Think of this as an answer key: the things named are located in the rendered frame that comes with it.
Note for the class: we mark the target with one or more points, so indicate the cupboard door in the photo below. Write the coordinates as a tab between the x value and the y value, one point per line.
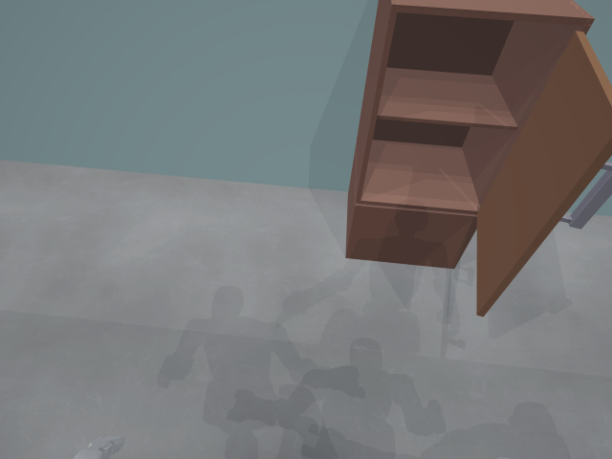
563	145

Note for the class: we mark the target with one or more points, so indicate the left robot hand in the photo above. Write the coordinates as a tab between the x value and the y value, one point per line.
102	448

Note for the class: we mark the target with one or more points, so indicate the handle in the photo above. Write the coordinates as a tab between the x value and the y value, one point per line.
596	197

